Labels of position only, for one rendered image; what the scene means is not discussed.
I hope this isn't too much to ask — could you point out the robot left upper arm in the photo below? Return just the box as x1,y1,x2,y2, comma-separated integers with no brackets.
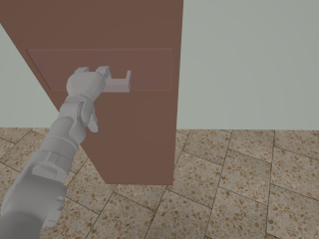
0,173,68,239

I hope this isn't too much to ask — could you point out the handle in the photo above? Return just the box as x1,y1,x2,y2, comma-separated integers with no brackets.
103,70,132,93

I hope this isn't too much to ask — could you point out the robot left forearm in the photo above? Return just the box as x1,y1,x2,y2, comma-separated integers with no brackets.
0,93,94,217

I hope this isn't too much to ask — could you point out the cabinet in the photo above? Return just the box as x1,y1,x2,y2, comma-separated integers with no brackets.
0,0,183,186

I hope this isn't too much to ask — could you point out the robot left hand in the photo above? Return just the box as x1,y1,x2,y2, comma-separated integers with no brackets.
66,66,112,132

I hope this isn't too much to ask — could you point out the drawer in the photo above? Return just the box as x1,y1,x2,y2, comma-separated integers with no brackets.
27,48,171,90

